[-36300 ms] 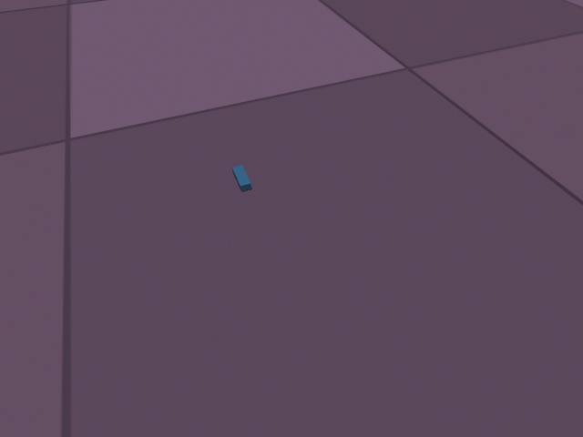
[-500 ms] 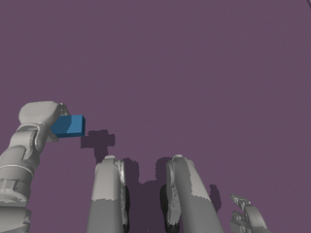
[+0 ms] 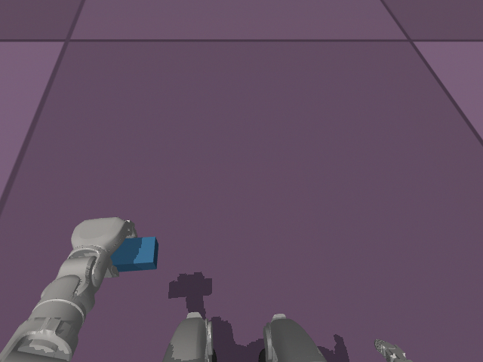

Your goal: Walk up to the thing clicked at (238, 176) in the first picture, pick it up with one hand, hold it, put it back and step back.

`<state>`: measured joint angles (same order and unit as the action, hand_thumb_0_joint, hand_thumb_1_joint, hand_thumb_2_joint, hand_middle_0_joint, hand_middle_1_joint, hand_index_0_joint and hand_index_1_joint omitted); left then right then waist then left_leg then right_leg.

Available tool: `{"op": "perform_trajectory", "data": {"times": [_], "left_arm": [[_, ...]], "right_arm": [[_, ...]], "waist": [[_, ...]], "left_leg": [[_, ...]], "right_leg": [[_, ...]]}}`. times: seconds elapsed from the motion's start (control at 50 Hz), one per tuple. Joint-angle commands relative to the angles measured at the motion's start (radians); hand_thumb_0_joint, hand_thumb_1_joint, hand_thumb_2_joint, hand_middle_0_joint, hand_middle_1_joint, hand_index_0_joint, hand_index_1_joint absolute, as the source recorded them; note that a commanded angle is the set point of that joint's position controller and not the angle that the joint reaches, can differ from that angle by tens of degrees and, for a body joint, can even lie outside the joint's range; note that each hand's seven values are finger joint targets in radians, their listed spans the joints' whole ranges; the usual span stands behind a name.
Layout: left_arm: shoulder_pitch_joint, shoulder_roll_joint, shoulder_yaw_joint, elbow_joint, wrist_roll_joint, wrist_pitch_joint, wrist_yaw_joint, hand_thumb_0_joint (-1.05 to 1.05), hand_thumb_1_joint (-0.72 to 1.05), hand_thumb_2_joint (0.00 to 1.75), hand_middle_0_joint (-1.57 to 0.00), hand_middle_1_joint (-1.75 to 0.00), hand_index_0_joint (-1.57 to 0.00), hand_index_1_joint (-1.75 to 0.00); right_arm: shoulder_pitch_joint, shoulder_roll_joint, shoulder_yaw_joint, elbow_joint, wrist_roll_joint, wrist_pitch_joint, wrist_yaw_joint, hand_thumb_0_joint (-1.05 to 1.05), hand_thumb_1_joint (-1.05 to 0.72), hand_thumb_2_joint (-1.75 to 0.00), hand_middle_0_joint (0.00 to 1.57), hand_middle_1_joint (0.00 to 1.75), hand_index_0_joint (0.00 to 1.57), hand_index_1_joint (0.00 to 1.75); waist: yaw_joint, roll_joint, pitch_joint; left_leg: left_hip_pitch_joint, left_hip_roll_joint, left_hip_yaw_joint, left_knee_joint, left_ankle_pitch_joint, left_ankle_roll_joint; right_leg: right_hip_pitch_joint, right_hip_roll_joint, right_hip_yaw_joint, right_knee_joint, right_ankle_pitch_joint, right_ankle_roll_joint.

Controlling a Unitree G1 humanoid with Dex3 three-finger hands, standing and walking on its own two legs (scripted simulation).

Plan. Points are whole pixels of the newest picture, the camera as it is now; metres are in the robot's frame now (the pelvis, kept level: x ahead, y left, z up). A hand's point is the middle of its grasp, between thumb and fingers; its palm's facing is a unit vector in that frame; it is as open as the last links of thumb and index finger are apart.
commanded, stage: lift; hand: left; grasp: from above
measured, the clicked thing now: (117, 255) +0.34 +0.24 -0.13
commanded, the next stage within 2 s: hold in 0.40 s
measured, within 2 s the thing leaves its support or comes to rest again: neither
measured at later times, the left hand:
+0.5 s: hand (107, 230) +0.34 +0.23 -0.01, palm faces -0.46 -0.07 -0.88, open 8.5 cm
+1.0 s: hand (105, 209) +0.36 +0.22 +0.03, palm faces -0.47 -0.04 -0.88, open 8.5 cm
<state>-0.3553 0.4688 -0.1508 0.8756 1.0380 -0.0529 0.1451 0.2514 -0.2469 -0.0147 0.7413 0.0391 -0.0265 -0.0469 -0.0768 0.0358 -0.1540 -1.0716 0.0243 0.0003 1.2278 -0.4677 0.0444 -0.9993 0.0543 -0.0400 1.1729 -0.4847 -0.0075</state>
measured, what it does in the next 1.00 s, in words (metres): rises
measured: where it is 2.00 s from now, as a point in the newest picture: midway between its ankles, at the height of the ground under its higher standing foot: outside the picture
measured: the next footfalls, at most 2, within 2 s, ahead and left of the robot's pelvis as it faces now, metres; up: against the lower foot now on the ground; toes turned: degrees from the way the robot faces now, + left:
none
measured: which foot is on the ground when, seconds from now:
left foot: down 0.00-1.00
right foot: down 0.00-1.00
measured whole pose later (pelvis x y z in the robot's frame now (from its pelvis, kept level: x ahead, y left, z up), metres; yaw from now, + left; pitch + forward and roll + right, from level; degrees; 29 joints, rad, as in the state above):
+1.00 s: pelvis +0.06 +0.00 +0.09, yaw +0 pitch +6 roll -1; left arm -0.29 0.41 -0.22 0.77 1.01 -0.01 0.07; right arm 0.26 -0.26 -0.04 0.70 0.05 0.04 -0.04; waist -0.04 0.03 -0.05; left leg -0.43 0.00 0.05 0.62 -0.30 0.04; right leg -0.38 0.03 0.02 0.58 -0.31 -0.01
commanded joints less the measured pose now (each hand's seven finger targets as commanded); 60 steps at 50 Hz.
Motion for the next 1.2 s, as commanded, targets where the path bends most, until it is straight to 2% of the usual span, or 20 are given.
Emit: {"op": "perform_trajectory", "data": {"times": [0.0, 0.08, 0.18, 0.22, 0.26, 0.3, 0.44, 0.48, 0.54, 0.58, 0.6, 0.66, 0.7, 0.74, 0.92, 0.96, 1.04, 1.12, 1.16, 1.18], "left_arm": [[-0.301, 0.187, 0.075, -0.162, -0.01, 0.004, 0.07, 0.0, 0.7, 0.66, -1.06, -0.54, -1.06, -0.54], [-0.324, 0.184, 0.069, -0.18, -0.007, 0.011, 0.079, 0.0, 0.69, 0.64, -1.05, -0.54, -1.05, -0.53], [-0.298, 0.172, 0.067, -0.18, -0.017, 0.026, 0.082, 0.0, 0.67, 0.64, -1.04, -0.53, -1.04, -0.53], [-0.318, 0.164, 0.057, -0.208, -0.024, 0.031, 0.078, 0.0, 0.66, 0.64, -1.04, -0.52, -1.03, -0.53], [-0.273, 0.172, 0.07, -0.186, -0.026, 0.039, 0.079, 0.0, 0.65, 0.63, -1.03, -0.52, -1.03, -0.52], [-0.306, 0.141, 0.042, -0.204, -0.032, 0.039, 0.07, 0.0, 0.65, 0.64, -1.03, -0.5, -1.03, -0.51], [-0.292, 0.16, 0.054, -0.226, -0.039, 0.034, 0.055, 0.0, 0.64, 0.59, -1.0, -0.51, -1.01, -0.5], [-0.295, 0.143, 0.038, -0.246, -0.036, 0.03, 0.053, 0.0, 0.65, 0.61, -1.01, -0.51, -1.02, -0.5], [-0.298, 0.165, 0.048, -0.259, -0.028, 0.032, 0.053, 0.0, 0.66, 0.58, -1.01, -0.51, -1.02, -0.5], [-0.297, 0.149, 0.03, -0.268, -0.023, 0.034, 0.046, 0.0, 0.65, 0.6, -1.0, -0.54, -1.02, -0.52], [-0.287, 0.164, 0.048, -0.258, -0.028, 0.036, 0.046, 0.0, 0.65, 0.59, -0.99, -0.54, -1.01, -0.52], [-0.3, 0.146, 0.027, -0.271, -0.029, 0.038, 0.035, 0.0, 0.64, 0.58, -0.98, -0.55, -1.01, -0.53], [-0.282, 0.162, 0.041, -0.262, -0.035, 0.039, 0.028, 0.0, 0.65, 0.57, -0.99, -0.54, -1.01, -0.52], [-0.283, 0.137, 0.02, -0.275, -0.036, 0.041, 0.018, 0.0, 0.65, 0.6, -1.0, -0.56, -1.02, -0.54], [-0.269, 0.16, 0.036, -0.309, -0.035, 0.042, -0.023, 0.0, 0.65, 0.63, -1.0, -0.55, -1.02, -0.53], [-0.265, 0.149, 0.03, -0.308, -0.032, 0.041, -0.028, 0.0, 0.64, 0.59, -0.99, -0.53, -1.01, -0.51], [-0.261, 0.153, 0.036, -0.345, -0.036, 0.041, -0.036, 0.0, 0.62, 0.59, -0.98, -0.52, -1.0, -0.5], [-0.258, 0.146, 0.03, -0.325, -0.036, 0.044, -0.043, 0.0, 0.62, 0.64, -0.99, -0.54, -1.0, -0.53], [-0.273, 0.157, 0.035, -0.345, -0.035, 0.04, -0.044, 0.0, 0.65, 0.67, -1.02, -0.53, -1.02, -0.53], [-0.262, 0.141, 0.024, -0.335, -0.031, 0.042, -0.048, 0.0, 0.64, 0.66, -1.0, -0.55, -1.01, -0.54]], "right_arm": [[0.049, -0.166, -0.061, -0.082, 0.001, -0.034, -0.008, 0.0, -0.89, -0.9, 0.2, 0.3, 0.2, 0.3], [0.044, -0.163, -0.063, -0.092, -0.002, -0.03, -0.005, 0.0, -0.9, -0.9, 0.2, 0.3, 0.2, 0.3], [0.052, -0.161, -0.065, -0.096, -0.002, -0.021, -0.005, 0.0, -0.9, -0.9, 0.2, 0.3, 0.2, 0.3], [0.055, -0.164, -0.068, -0.099, -0.002, -0.016, -0.005, 0.0, -0.9, -0.9, 0.2, 0.3, 0.2, 0.3], [0.05, -0.163, -0.068, -0.1, -0.001, -0.011, -0.005, 0.0, -0.9, -0.9, 0.2, 0.3, 0.2, 0.3], [0.045, -0.155, -0.067, -0.105, -0.002, -0.007, -0.007, 0.0, -0.9, -0.9, 0.2, 0.3, 0.2, 0.3], [0.032, -0.158, -0.073, -0.117, 0.005, -0.001, -0.012, 0.0, -0.89, -0.9, 0.2, 0.3, 0.2, 0.3], [0.028, -0.158, -0.072, -0.121, 0.005, 0.0, -0.012, 0.0, -0.89, -0.9, 0.2, 0.3, 0.2, 0.3], [0.023, -0.162, -0.074, -0.122, 0.008, 0.005, -0.014, 0.0, -0.89, -0.89, 0.2, 0.3, 0.2, 0.3], [0.019, -0.159, -0.073, -0.121, 0.009, 0.005, -0.013, 0.0, -0.89, -0.9, 0.2, 0.3, 0.2, 0.3], [0.021, -0.161, -0.075, -0.118, 0.01, 0.006, -0.015, 0.0, -0.89, -0.9, 0.2, 0.3, 0.2, 0.3], [0.016, -0.162, -0.076, -0.119, 0.012, 0.007, -0.013, 0.0, -0.89, -0.9, 0.2, 0.3, 0.2, 0.3], [0.018, -0.166, -0.077, -0.121, 0.014, 0.01, -0.013, 0.0, -0.89, -0.9, 0.2, 0.3, 0.2, 0.3], [0.016, -0.163, -0.077, -0.126, 0.014, 0.011, -0.009, 0.0, -0.9, -0.9, 0.2, 0.3, 0.2, 0.3], [0.0, -0.167, -0.078, -0.153, 0.019, 0.029, -0.006, 0.0, -0.89, -0.9, 0.2, 0.3, 0.2, 0.3], [0.003, -0.168, -0.078, -0.157, 0.019, 0.031, -0.006, 0.0, -0.89, -0.9, 0.2, 0.3, 0.2, 0.3], [0.006, -0.169, -0.082, -0.16, 0.02, 0.034, -0.004, 0.0, -0.89, -0.9, 0.2, 0.3, 0.2, 0.3], [-0.001, -0.17, -0.081, -0.16, 0.02, 0.04, -0.004, 0.0, -0.89, -0.9, 0.2, 0.3, 0.2, 0.3], [-0.017, -0.17, -0.081, -0.165, 0.021, 0.043, -0.005, 0.0, -0.9, -0.9, 0.2, 0.3, 0.2, 0.3], [-0.005, -0.17, -0.081, -0.163, 0.019, 0.044, -0.003, 0.0, -0.89, -0.9, 0.2, 0.3, 0.2, 0.3]], "waist": [[0.002, 0.085, -0.296], [0.01, 0.08, -0.28], [0.012, 0.049, -0.292], [0.012, 0.056, -0.29], [0.022, 0.04, -0.27], [0.009, 0.046, -0.255], [0.019, 0.035, -0.224], [0.017, 0.043, -0.221], [0.023, 0.025, -0.228], [0.022, 0.033, -0.224], [0.031, 0.024, -0.226], [0.025, 0.024, -0.219], [0.032, 0.004, -0.215], [0.031, 0.004, -0.23], [0.05, 0.038, -0.178], [0.038, 0.01, -0.179], [0.049, 0.017, -0.209], [0.04, 0.009, -0.176], [0.054, 0.029, -0.187], [0.04, 0.005, -0.185]], "left_leg": [[0.429, -0.001, -0.051, -0.303, 0.123, -0.036], [0.489, -0.01, -0.032, -0.359, 0.16, -0.037], [0.577, -0.016, -0.017, -0.397, 0.289, -0.032], [0.615, -0.015, -0.013, -0.422, 0.306, -0.032], [0.631, -0.017, -0.012, -0.45, 0.313, -0.032], [0.645, -0.018, -0.012, -0.474, 0.315, -0.034], [0.71, -0.025, -0.003, -0.548, 0.32, -0.035], [0.731, -0.026, 0.0, -0.557, 0.331, -0.035], [0.758, -0.029, 0.001, -0.574, 0.366, -0.032], [0.773, -0.031, 0.005, -0.58, 0.388, -0.03], [0.776, -0.032, 0.006, -0.586, 0.395, -0.03], [0.802, -0.034, 0.01, -0.597, 0.431, -0.027], [0.81, -0.034, 0.011, -0.604, 0.444, -0.023], [0.826, -0.035, 0.014, -0.604, 0.491, -0.02], [0.874, -0.028, 0.01, -0.666, 0.509, -0.027], [0.879, -0.028, 0.008, -0.675, 0.509, -0.023], [0.922, -0.022, 0.01, -0.675, 0.591, -0.02], [0.91, -0.029, 0.017, -0.692, 0.563, -0.017], [0.937, -0.027, 0.015, -0.697, 0.573, -0.019], [0.931, -0.027, 0.014, -0.698, 0.572, -0.017]], "right_leg": [[0.152, 0.023, 0.011, -0.243, 0.125, -0.026], [0.233, 0.019, 0.021, -0.313, 0.157, -0.025], [0.336, 0.015, 0.034, -0.38, 0.265, -0.021], [0.354, 0.014, 0.036, -0.407, 0.279, -0.02], [0.389, 0.013, 0.036, -0.434, 0.282, -0.02], [0.408, 0.012, 0.041, -0.458, 0.289, -0.018], [0.481, 0.007, 0.05, -0.531, 0.292, -0.018], [0.486, 0.005, 0.053, -0.544, 0.304, -0.018], [0.525, 0.003, 0.056, -0.56, 0.338, -0.016], [0.531, 0.004, 0.062, -0.574, 0.36, -0.014], [0.552, 0.004, 0.063, -0.582, 0.367, -0.014], [0.565, 0.001, 0.066, -0.595, 0.404, -0.011], [0.596, 0.002, 0.067, -0.607, 0.416, -0.009], [0.613, 0.0, 0.071, -0.609, 0.472, -0.005], [0.652, 0.005, 0.063, -0.655, 0.449, -0.016], [0.668, 0.005, 0.064, -0.66, 0.458, -0.015], [0.682, 0.008, 0.061, -0.661, 0.52, -0.014], [0.702, 0.001, 0.067, -0.683, 0.513, -0.011], [0.7, 0.002, 0.065, -0.688, 0.513, -0.011], [0.705, 0.002, 0.065, -0.691, 0.514, -0.011]]}}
